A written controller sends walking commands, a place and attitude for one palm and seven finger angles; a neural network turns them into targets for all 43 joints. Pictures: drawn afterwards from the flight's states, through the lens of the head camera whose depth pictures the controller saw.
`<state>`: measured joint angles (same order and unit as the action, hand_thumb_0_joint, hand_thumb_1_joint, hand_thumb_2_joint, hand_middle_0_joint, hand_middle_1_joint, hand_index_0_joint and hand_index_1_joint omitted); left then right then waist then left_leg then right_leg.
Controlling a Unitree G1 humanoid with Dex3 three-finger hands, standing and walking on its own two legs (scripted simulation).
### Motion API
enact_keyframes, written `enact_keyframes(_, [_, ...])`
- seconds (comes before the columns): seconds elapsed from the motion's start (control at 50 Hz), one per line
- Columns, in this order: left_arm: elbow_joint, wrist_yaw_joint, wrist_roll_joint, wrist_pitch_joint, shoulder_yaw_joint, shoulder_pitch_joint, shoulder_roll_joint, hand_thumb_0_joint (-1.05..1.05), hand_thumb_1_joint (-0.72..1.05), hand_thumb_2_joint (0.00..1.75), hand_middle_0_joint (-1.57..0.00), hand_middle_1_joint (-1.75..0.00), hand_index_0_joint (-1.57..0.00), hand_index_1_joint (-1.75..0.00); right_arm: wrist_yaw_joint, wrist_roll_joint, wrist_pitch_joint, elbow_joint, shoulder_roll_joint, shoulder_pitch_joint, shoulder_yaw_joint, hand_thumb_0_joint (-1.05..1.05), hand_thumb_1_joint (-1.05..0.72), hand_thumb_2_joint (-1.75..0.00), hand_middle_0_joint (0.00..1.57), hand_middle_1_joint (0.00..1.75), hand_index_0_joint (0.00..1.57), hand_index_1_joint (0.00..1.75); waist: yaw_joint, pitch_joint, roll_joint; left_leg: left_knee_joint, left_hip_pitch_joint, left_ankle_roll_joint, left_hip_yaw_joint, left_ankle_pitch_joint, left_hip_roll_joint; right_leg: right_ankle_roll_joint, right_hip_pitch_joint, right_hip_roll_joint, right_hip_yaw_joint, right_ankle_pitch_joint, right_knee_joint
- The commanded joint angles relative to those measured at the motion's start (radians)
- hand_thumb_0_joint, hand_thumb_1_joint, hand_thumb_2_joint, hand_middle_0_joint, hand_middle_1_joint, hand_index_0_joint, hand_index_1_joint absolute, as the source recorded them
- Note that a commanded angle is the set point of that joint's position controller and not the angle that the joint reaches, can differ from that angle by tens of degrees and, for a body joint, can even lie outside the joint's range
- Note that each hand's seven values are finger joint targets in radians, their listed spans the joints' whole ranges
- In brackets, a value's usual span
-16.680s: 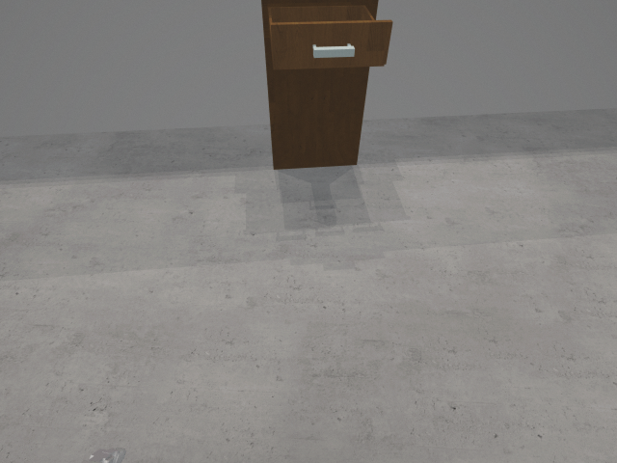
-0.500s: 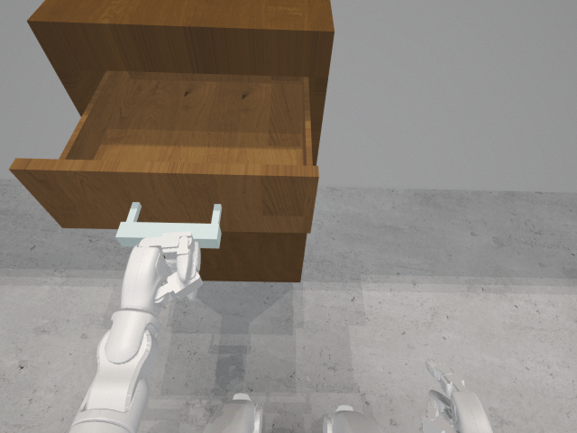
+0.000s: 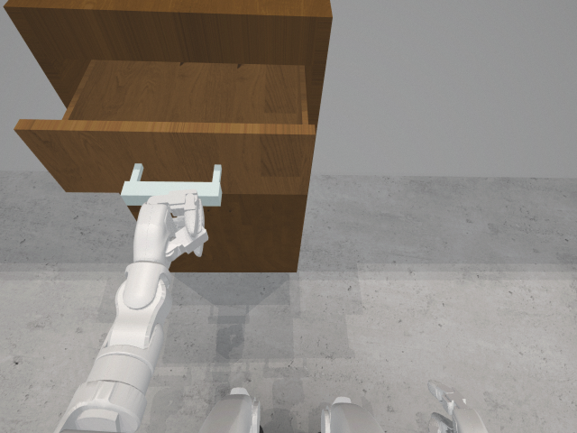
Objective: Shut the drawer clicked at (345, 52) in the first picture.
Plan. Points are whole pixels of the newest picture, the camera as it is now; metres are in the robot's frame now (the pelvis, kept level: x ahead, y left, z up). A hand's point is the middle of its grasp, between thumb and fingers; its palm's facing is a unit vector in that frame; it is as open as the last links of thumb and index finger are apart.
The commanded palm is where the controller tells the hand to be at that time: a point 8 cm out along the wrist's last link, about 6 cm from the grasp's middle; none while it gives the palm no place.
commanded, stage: push the drawer shut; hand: left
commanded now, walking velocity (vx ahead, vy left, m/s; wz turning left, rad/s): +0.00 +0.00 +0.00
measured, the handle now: (175, 182) +0.45 +0.18 +0.05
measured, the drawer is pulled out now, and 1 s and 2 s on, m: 0.15 0.03 0.00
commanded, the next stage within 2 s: pull the fist back off the drawer in 1.52 s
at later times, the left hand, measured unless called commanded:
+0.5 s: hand (208, 192) +0.44 +0.13 +0.04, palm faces +0.02 -1.00 -0.04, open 2.7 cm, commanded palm +0.44 +0.18 +0.05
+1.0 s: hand (206, 162) +0.50 +0.14 +0.04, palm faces +0.01 -1.00 -0.03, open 2.7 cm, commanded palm +0.50 +0.19 +0.05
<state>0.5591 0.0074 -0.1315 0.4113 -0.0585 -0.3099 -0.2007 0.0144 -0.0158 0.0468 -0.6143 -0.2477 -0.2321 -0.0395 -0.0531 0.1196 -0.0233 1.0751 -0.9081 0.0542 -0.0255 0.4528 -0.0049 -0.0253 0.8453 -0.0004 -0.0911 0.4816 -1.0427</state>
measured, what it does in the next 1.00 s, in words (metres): stands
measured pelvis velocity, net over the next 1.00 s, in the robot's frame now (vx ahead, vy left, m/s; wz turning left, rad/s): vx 0.00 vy -0.01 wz -0.03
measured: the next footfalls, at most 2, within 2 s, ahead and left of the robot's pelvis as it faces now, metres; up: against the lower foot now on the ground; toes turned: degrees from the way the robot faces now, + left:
none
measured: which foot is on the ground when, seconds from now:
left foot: down 0.00-1.00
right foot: down 0.00-1.00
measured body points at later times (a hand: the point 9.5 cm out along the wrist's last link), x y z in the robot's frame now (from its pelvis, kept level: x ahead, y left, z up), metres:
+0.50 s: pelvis +0.00 -0.01 +0.00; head +0.10 +0.00 +0.43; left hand +0.44 +0.18 +0.05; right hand +0.07 -0.27 -0.12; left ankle +0.04 +0.08 -0.66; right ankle +0.01 -0.11 -0.66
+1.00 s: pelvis +0.00 -0.01 -0.01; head +0.13 +0.01 +0.42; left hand +0.49 +0.20 +0.05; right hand +0.02 -0.27 -0.12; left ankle +0.04 +0.08 -0.66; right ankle +0.01 -0.11 -0.66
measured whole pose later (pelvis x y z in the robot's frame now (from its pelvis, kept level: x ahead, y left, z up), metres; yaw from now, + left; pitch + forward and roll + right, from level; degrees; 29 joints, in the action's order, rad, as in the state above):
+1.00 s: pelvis +0.00 -0.01 -0.01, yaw -2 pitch +22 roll -3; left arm 1.13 0.11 -0.07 0.48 -0.33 -0.82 -0.39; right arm -0.01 0.01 -0.03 -0.64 -0.26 -0.36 -0.04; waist -0.16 0.13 -0.03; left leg 1.13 -1.06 0.04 -0.02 0.46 0.03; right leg -0.04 0.99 -0.03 -0.09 0.48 -1.07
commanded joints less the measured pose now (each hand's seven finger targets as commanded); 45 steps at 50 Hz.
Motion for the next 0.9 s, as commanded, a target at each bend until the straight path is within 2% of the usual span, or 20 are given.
enact_keyframes(0.0, [-0.156,-0.019,-0.011,0.055,-0.079,-0.451,-0.126,0.0,0.9,0.9,-1.4,-1.6,-1.4,-1.6,0.008,0.0,0.025,0.103,-0.159,-0.045,0.065,0.0,-0.9,-0.9,0.2,0.3,0.2,0.3,-0.057,0.348,-0.021,-0.164,0.313,-0.033,0.103,-0.143,0.02,-0.001,-0.05,-0.019,0.051,-0.143,0.151])
enact_keyframes(0.08, [-0.095,-0.008,-0.012,0.071,-0.11,-0.498,-0.15,0.0,0.9,0.9,-1.4,-1.6,-1.4,-1.6,0.004,0.0,0.013,0.096,-0.157,-0.058,0.065,0.0,-0.9,-0.9,0.2,0.3,0.2,0.3,-0.056,0.337,0.007,-0.16,0.27,-0.032,0.086,-0.147,0.016,0.001,-0.084,-0.02,0.061,-0.155,0.159])
enact_keyframes(0.1, [-0.09,-0.004,-0.01,0.076,-0.12,-0.521,-0.168,0.0,0.9,0.9,-1.4,-1.6,-1.4,-1.6,0.004,0.001,0.012,0.098,-0.159,-0.063,0.065,0.0,-0.9,-0.9,0.2,0.3,0.2,0.3,-0.056,0.346,-0.018,-0.158,0.278,-0.031,0.088,-0.152,0.017,-0.001,-0.071,-0.022,0.062,-0.156,0.152])
enact_keyframes(0.12, [-0.087,0.0,-0.007,0.081,-0.1,-0.554,-0.146,0.0,0.9,0.9,-1.4,-1.6,-1.4,-1.6,0.003,0.0,0.01,0.093,-0.154,-0.067,0.065,0.0,-0.9,-0.9,0.2,0.3,0.2,0.3,-0.064,0.349,-0.042,-0.158,0.301,-0.033,0.09,-0.161,0.018,-0.001,-0.056,-0.022,0.06,-0.161,0.151])
enact_keyframes(0.22, [-0.027,0.0,-0.002,0.097,-0.137,-0.612,-0.181,0.0,0.9,0.9,-1.4,-1.6,-1.4,-1.6,-0.001,0.006,0.001,0.08,-0.162,-0.101,0.073,0.0,-0.9,-0.9,0.2,0.3,0.2,0.3,-0.07,0.386,-0.011,-0.148,0.305,-0.031,0.09,-0.192,0.02,0.001,-0.06,-0.025,0.062,-0.186,0.144])
enact_keyframes(0.24, [-0.021,0.003,-0.004,0.098,-0.123,-0.608,-0.161,0.0,0.9,0.9,-1.4,-1.6,-1.4,-1.6,-0.004,0.005,0.0,0.082,-0.158,-0.099,0.073,0.0,-0.9,-0.9,0.2,0.3,0.2,0.3,-0.064,0.386,-0.043,-0.147,0.307,-0.032,0.084,-0.195,0.017,0.0,-0.06,-0.025,0.065,-0.189,0.147])
enact_keyframes(0.28, [0.011,0.005,-0.004,0.1,-0.128,-0.652,-0.164,0.0,0.9,0.9,-1.4,-1.6,-1.4,-1.6,-0.006,0.006,-0.004,0.07,-0.158,-0.111,0.074,0.0,-0.9,-0.9,0.2,0.3,0.2,0.3,-0.081,0.378,-0.013,-0.14,0.284,-0.027,0.079,-0.183,0.016,0.004,-0.065,-0.025,0.07,-0.188,0.153])
enact_keyframes(0.3, [0.029,0.006,0.001,0.103,-0.151,-0.658,-0.2,0.0,0.9,0.9,-1.4,-1.6,-1.4,-1.6,-0.004,0.008,-0.006,0.071,-0.163,-0.117,0.073,0.0,-0.9,-0.9,0.2,0.3,0.2,0.3,-0.075,0.377,-0.015,-0.138,0.275,-0.027,0.081,-0.186,0.016,0.001,-0.066,-0.027,0.07,-0.19,0.147])
enact_keyframes(0.32, [0.043,0.009,0.003,0.106,-0.142,-0.689,-0.189,0.0,0.9,0.9,-1.4,-1.6,-1.4,-1.6,-0.004,0.007,-0.009,0.067,-0.161,-0.118,0.072,0.0,-0.9,-0.9,0.2,0.3,0.2,0.3,-0.087,0.372,-0.012,-0.137,0.271,-0.025,0.078,-0.173,0.016,0.004,-0.058,-0.026,0.072,-0.181,0.152])
enact_keyframes(0.38, [0.112,0.014,0.005,0.112,-0.179,-0.744,-0.238,0.0,0.9,0.9,-1.4,-1.6,-1.4,-1.6,0.0,0.007,-0.017,0.057,-0.161,-0.129,0.068,0.0,-0.9,-0.9,0.2,0.3,0.2,0.3,-0.09,0.347,0.004,-0.131,0.207,-0.02,0.066,-0.126,0.01,0.007,-0.075,-0.024,0.088,-0.152,0.162])
enact_keyframes(0.48, [0.196,0.033,0.013,0.124,-0.198,-0.845,-0.275,0.0,0.9,0.9,-1.4,-1.6,-1.4,-1.6,0.002,0.011,-0.023,0.046,-0.164,-0.156,0.066,0.0,-0.9,-0.9,0.2,0.3,0.2,0.3,-0.111,0.374,-0.014,-0.114,0.193,-0.016,0.065,-0.118,0.01,0.009,-0.06,-0.025,0.096,-0.142,0.157])
enact_keyframes(0.52, [0.222,0.04,0.016,0.127,-0.206,-0.867,-0.285,0.0,0.9,0.9,-1.4,-1.6,-1.4,-1.6,0.0,0.013,-0.024,0.044,-0.165,-0.17,0.064,0.0,-0.9,-0.9,0.2,0.3,0.2,0.3,-0.108,0.398,-0.05,-0.111,0.216,-0.017,0.069,-0.137,0.01,0.005,-0.047,-0.027,0.092,-0.153,0.15])
enact_keyframes(0.6, [0.278,0.051,0.012,0.121,-0.243,-0.906,-0.331,0.0,0.9,0.9,-1.4,-1.6,-1.4,-1.6,-0.001,0.018,-0.03,0.038,-0.17,-0.191,0.063,0.0,-0.9,-0.9,0.2,0.3,0.2,0.3,-0.125,0.401,-0.009,-0.089,0.158,-0.008,0.062,-0.141,0.009,0.011,-0.074,-0.029,0.108,-0.169,0.154])
enact_keyframes(0.64, [0.276,0.057,0.016,0.127,-0.278,-0.898,-0.368,0.0,0.9,0.9,-1.4,-1.6,-1.4,-1.6,-0.003,0.02,-0.036,0.042,-0.171,-0.199,0.065,0.0,-0.9,-0.9,0.2,0.3,0.2,0.3,-0.105,0.449,-0.038,-0.084,0.164,-0.011,0.057,-0.172,0.008,0.009,-0.098,-0.028,0.11,-0.197,0.143])
enact_keyframes(0.68, [0.295,0.062,0.011,0.121,-0.288,-0.907,-0.377,0.0,0.9,0.9,-1.4,-1.6,-1.4,-1.6,-0.006,0.02,-0.04,0.043,-0.171,-0.208,0.063,0.0,-0.9,-0.9,0.2,0.3,0.2,0.3,-0.114,0.431,-0.013,-0.079,0.139,-0.008,0.051,-0.177,0.009,0.012,-0.113,-0.03,0.116,-0.211,0.15])
enact_keyframes(0.72, [0.288,0.069,0.016,0.127,-0.307,-0.922,-0.41,0.0,0.9,0.9,-1.4,-1.6,-1.4,-1.6,-0.007,0.021,-0.043,0.045,-0.172,-0.216,0.062,0.0,-0.9,-0.9,0.2,0.3,0.2,0.3,-0.111,0.449,-0.041,-0.076,0.137,-0.009,0.051,-0.193,0.011,0.01,-0.119,-0.031,0.119,-0.229,0.141])
enact_keyframes(0.74, [0.282,0.073,0.015,0.128,-0.292,-0.924,-0.388,0.0,0.9,0.9,-1.4,-1.6,-1.4,-1.6,-0.01,0.022,-0.045,0.049,-0.168,-0.218,0.063,0.0,-0.9,-0.9,0.2,0.3,0.2,0.3,-0.109,0.461,-0.066,-0.078,0.157,-0.011,0.051,-0.203,0.01,0.009,-0.113,-0.032,0.115,-0.237,0.136])
enact_keyframes(0.82, [0.327,0.069,0.02,0.121,-0.321,-0.954,-0.426,0.0,0.9,0.9,-1.4,-1.6,-1.4,-1.6,-0.013,0.024,-0.053,0.039,-0.18,-0.237,0.065,0.0,-0.9,-0.9,0.2,0.3,0.2,0.3,-0.131,0.421,-0.022,-0.072,0.129,-0.007,0.056,-0.182,0.016,0.013,-0.08,-0.038,0.11,-0.208,0.142])
enact_keyframes(0.86, [0.336,0.072,0.028,0.119,-0.296,-0.984,-0.407,0.0,0.9,0.9,-1.4,-1.6,-1.4,-1.6,-0.013,0.023,-0.055,0.041,-0.176,-0.238,0.062,0.0,-0.9,-0.9,0.2,0.3,0.2,0.3,-0.139,0.412,-0.064,-0.076,0.132,-0.009,0.057,-0.164,0.015,0.011,-0.06,-0.037,0.11,-0.183,0.144])
enact_keyframes(0.88, [0.347,0.07,0.029,0.116,-0.303,-1.006,-0.416,0.0,0.9,0.9,-1.4,-1.6,-1.4,-1.6,-0.014,0.025,-0.055,0.034,-0.18,-0.246,0.063,0.0,-0.9,-0.9,0.2,0.3,0.2,0.3,-0.148,0.403,-0.055,-0.072,0.132,-0.008,0.063,-0.158,0.018,0.011,-0.04,-0.039,0.105,-0.172,0.143])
